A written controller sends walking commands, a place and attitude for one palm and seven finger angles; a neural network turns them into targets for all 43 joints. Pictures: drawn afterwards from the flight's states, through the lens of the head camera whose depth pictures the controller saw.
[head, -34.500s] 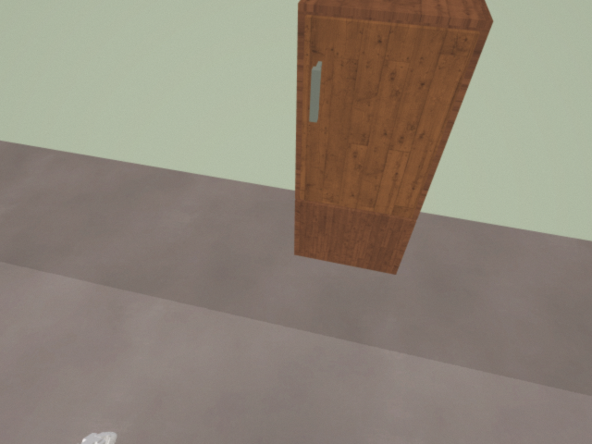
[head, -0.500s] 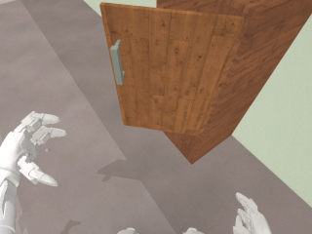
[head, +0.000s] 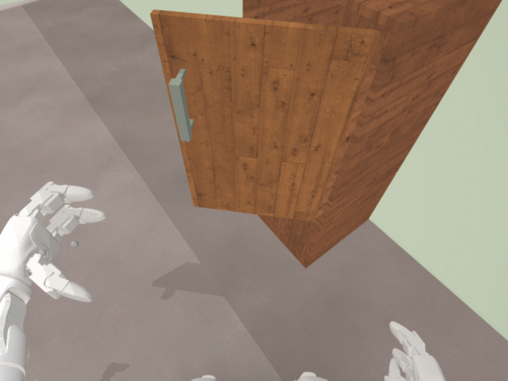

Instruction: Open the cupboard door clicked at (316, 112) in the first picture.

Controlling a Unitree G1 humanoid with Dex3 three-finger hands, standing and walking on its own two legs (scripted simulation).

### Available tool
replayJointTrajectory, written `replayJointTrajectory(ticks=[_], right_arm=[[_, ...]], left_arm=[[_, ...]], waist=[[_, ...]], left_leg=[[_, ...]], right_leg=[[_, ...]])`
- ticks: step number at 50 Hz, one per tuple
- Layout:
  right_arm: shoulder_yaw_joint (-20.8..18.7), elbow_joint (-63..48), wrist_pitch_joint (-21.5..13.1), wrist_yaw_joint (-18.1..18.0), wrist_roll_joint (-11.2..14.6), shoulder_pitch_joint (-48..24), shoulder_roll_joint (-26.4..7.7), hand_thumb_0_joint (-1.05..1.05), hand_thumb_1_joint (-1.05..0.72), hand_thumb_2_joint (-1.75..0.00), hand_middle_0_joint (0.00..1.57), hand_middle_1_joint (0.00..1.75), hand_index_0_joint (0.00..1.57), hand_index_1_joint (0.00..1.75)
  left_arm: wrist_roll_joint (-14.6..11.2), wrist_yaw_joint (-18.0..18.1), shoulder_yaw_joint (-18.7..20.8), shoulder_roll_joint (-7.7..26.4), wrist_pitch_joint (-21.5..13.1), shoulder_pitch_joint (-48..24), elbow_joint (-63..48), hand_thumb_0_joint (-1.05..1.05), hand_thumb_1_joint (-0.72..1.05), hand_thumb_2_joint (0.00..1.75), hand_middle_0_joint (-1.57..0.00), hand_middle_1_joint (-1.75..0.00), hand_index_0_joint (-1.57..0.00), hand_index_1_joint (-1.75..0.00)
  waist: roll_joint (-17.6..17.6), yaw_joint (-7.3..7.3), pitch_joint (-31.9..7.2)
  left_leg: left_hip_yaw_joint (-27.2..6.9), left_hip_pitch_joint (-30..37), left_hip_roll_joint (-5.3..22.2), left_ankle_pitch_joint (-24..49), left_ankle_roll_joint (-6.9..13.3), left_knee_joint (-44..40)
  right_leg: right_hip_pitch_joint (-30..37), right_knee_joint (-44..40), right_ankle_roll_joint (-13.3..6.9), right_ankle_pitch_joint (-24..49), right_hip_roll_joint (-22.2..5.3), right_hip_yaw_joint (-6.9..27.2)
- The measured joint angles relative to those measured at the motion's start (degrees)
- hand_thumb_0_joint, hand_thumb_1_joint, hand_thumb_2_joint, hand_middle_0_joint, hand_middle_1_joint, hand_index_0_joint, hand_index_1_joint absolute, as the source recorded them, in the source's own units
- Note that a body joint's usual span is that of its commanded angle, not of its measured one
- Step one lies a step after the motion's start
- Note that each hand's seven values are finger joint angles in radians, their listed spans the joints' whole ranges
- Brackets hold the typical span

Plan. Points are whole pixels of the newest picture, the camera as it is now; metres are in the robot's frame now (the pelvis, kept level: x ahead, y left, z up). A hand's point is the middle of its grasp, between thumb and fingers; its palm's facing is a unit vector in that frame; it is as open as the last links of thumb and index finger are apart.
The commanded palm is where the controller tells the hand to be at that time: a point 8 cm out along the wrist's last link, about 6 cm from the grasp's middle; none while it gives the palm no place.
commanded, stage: raise the hand with hooked fingers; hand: left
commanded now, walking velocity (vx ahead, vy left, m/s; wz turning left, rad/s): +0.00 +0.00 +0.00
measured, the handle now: (184, 106) +0.62 +0.18 +0.06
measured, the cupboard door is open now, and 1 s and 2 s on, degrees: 45 45 45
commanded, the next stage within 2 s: move the hooked fingers beside the handle in 0.04 s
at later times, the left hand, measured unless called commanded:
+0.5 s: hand (91, 208) +0.35 +0.27 +0.08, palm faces -0.09 -1.00 -0.01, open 14.0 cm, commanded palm +0.33 +0.32 +0.07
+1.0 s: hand (113, 167) +0.43 +0.26 +0.07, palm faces -0.11 -0.99 +0.00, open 14.0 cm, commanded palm +0.42 +0.31 +0.07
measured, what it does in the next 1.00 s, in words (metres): stands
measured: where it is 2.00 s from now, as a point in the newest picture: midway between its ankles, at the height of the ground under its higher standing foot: outside the picture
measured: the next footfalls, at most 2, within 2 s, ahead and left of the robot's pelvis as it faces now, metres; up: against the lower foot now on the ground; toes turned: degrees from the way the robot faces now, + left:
none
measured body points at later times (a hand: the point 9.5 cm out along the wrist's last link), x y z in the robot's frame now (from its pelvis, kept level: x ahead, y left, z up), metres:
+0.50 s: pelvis -0.01 +0.00 -0.01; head +0.05 +0.01 +0.44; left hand +0.35 +0.32 +0.08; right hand +0.12 -0.26 -0.09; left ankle -0.01 +0.11 -0.69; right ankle +0.03 -0.12 -0.69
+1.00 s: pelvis -0.01 +0.01 -0.02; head +0.10 +0.03 +0.42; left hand +0.43 +0.32 +0.07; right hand +0.05 -0.27 -0.11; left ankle -0.01 +0.11 -0.69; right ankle +0.03 -0.12 -0.69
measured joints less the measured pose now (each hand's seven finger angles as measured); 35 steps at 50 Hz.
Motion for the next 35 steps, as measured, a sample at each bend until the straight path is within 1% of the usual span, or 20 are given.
replayJointTrajectory(ticks=[6, 10, 15, 20, 24, 28, 35], right_arm=[[0.5, 0.1, -0.2, -0.1, 0.0, -0.5, 0.2, 0.01, -0.90, -0.90, 0.20, 0.30, 0.20, 0.30], [0.5, 0.2, -0.4, -0.3, 0.0, -0.6, 0.1, 0.01, -0.90, -0.90, 0.20, 0.30, 0.20, 0.30], [0.8, 1.2, -0.2, -1.2, 0.0, -1.1, -0.2, 0.01, -0.90, -0.90, 0.20, 0.30, 0.20, 0.30], [1.0, 1.7, 0.5, -1.3, -0.2, -1.2, -0.3, 0.01, -0.90, -0.90, 0.20, 0.30, 0.20, 0.30], [0.9, 1.7, 1.5, -0.9, -0.3, -0.3, -0.5, 0.01, -0.90, -0.90, 0.20, 0.30, 0.20, 0.30], [0.5, 1.6, 2.6, -0.3, -0.3, 1.1, -0.8, 0.01, -0.90, -0.90, 0.20, 0.30, 0.20, 0.30], [0.0, 2.1, 4.9, 0.3, -0.4, 3.4, -1.1, 0.01, -0.90, -0.90, 0.20, 0.30, 0.20, 0.30]], left_arm=[[-0.1, -0.5, -0.1, 0.1, -0.1, -0.6, 1.4, -0.01, -0.49, 0.30, -0.30, -1.20, -0.30, -1.20], [0.2, -0.6, -0.6, 0.0, -0.3, -1.5, 2.0, -0.01, -0.50, 0.30, -0.30, -1.20, -0.30, -1.20], [1.3, -0.4, -1.6, 0.4, -0.5, -7.6, 6.9, -0.01, -0.50, 0.30, -0.30, -1.20, -0.30, -1.20], [3.1, -0.4, -1.4, 2.3, -0.7, -14.2, 12.9, -0.01, -0.50, 0.30, -0.30, -1.20, -0.30, -1.20], [3.6, -1.0, -0.5, 3.9, -1.0, -18.2, 17.1, -0.01, -0.50, 0.30, -0.30, -1.20, -0.30, -1.20], [4.2, -1.1, 0.4, 5.2, -1.2, -20.8, 19.9, -0.01, -0.49, 0.30, -0.30, -1.20, -0.30, -1.20], [5.0, -0.6, 1.1, 6.0, -2.1, -24.2, 23.3, -0.01, -0.49, 0.30, -0.30, -1.20, -0.30, -1.20]], waist=[[0.2, 0.27, -0.1], [0.3, 0.50, 0.1], [0.0, 0.72, 0.6], [-0.5, -0.25, 0.8], [-0.8, -1.21, 0.5], [-0.8, -2.06, 0.3], [-0.9, -2.87, 0.0]], left_leg=[[-0.1, 0.1, -0.1, 0.2, 0.0, 0.0], [-0.2, -0.1, -0.3, 0.3, 0.1, 0.2], [-0.6, -1.2, -0.6, 0.4, 0.1, 1.0], [-0.6, -3.0, -0.4, 0.4, 0.0, 1.8], [-0.2, -4.2, -0.1, 0.3, 0.0, 2.2], [0.2, -5.4, 0.1, 0.1, 0.0, 2.6], [0.8, -6.9, 0.2, -0.1, 0.3, 2.7]], right_leg=[[0.1, 0.0, 0.0, 0.2, -0.1, -0.1], [0.1, 0.1, 0.1, 0.2, -0.3, -0.2], [-0.8, 0.8, 0.0, 0.2, -0.6, -0.6], [-2.6, 1.6, -0.1, 0.3, -0.4, -0.5], [-4.1, 2.0, -0.1, 0.4, -0.1, -0.1], [-5.5, 2.3, -0.1, 0.4, 0.1, 0.4], [-7.2, 2.4, 0.1, 0.5, 0.2, 0.9]])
